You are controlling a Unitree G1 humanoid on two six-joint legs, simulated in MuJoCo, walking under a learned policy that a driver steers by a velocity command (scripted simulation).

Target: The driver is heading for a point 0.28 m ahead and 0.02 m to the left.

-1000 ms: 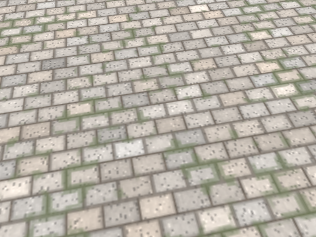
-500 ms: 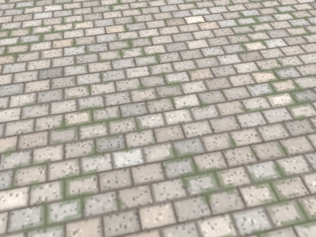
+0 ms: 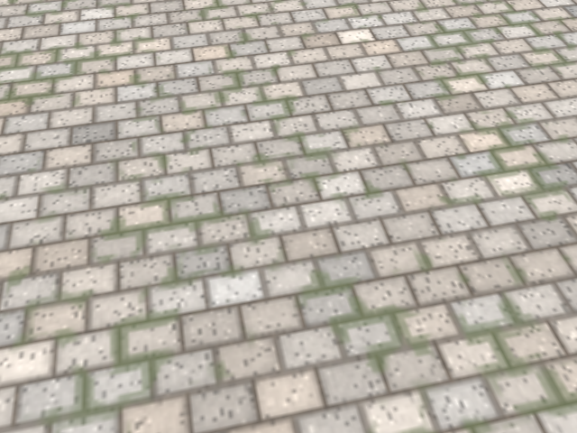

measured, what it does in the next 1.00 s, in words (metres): lifts its right foot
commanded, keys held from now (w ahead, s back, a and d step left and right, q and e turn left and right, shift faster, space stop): no key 0.70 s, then w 0.24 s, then no key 0.06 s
